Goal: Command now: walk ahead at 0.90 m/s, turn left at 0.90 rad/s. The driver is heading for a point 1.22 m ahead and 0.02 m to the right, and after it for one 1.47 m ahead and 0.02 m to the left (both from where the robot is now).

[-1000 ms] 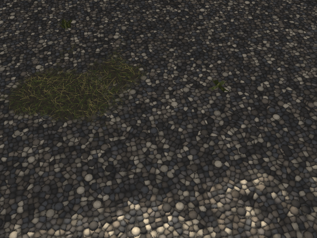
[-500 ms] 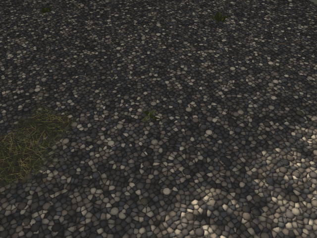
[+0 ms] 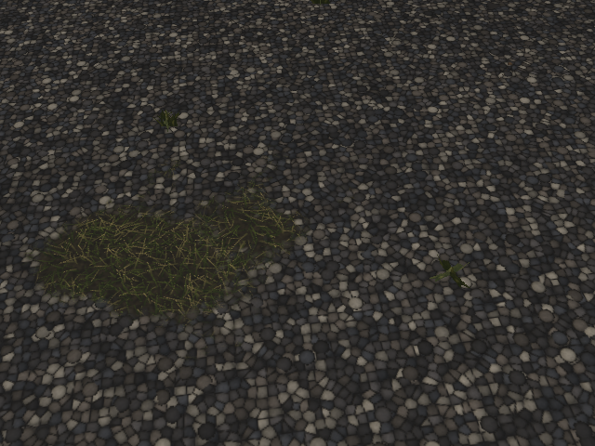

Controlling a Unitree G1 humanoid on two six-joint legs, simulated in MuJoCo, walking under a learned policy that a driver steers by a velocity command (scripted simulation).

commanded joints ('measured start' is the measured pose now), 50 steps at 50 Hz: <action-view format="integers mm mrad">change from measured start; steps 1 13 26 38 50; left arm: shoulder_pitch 101 85 -117 248 133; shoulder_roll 96 239 27 258 200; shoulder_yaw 25 49 -13 67 81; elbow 6 74 18 169 113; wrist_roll -10 -4 -53 -30 -58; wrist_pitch -29 -2 46 64 -11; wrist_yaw -8 13 -61 -30 -36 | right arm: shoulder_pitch -151 242 111 2 -319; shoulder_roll -12 -133 -13 89 23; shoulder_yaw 18 -5 41 90 133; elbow -122 -15 85 -89 -202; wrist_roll -4 -5 16 5 9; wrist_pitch -3 -15 -144 -115 -81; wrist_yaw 28 -8 -39 -83 -47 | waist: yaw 41 -301 -17 55 67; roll -144 -149 -10 -294 -73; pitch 114 -153 191 -121 109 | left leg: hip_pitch -378 788 401 -270 205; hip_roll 72 -127 36 -119 29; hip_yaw -40 73 123 -37 27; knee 83 -514 -1094 642 -559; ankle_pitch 86 28 620 -264 382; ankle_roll -2 204 -8 -95 -117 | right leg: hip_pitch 204 -108 -550 473 -212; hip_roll -263 -252 -80 -155 24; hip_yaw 184 -156 64 636 443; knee -217 654 628 200 -195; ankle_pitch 85 1190 336 263 412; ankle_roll -77 -42 -68 -503 -251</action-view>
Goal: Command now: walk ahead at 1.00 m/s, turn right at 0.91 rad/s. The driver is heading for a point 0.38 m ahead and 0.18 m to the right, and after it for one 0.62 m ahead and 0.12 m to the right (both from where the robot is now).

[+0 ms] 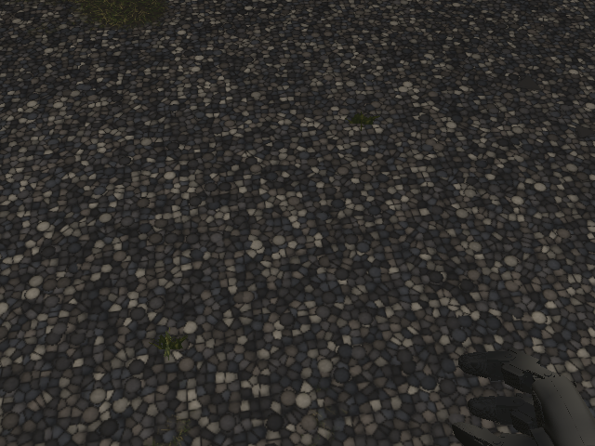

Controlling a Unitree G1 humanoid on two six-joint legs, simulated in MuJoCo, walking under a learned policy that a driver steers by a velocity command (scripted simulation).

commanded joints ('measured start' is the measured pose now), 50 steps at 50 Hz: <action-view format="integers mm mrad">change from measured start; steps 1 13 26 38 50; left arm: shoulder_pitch -41 -328 -101 -353 -146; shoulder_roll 191 52 217 118 19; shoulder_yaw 56 -10 61 10 -21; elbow -77 -242 -239 -267 -169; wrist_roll -7 38 -35 -1 8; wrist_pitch -20 42 38 20 32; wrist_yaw -3 -44 -31 25 26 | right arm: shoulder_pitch -73 414 310 305 189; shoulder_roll -99 -108 -249 -128 -147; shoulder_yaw -30 -108 -163 -113 -124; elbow -65 175 141 72 45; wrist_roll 20 1 78 28 -5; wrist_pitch -7 -25 -32 18 14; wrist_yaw -4 -36 -83 -82 -51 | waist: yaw -8 -150 83 -150 -53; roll -49 108 -20 -7 214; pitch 46 -20 -134 -177 -200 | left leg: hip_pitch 303 706 341 160 617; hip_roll -105 152 -37 -57 193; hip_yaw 127 -104 286 64 -213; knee -171 -514 282 318 -295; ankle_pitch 138 -211 155 -233 573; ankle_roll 10 127 -6 -52 278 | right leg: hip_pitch -245 -782 199 -276 -381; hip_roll -183 -271 -165 -302 -149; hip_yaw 210 -90 -121 51 -43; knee -116 999 170 68 369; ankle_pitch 460 38 547 913 -134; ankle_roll -78 59 -38 -142 153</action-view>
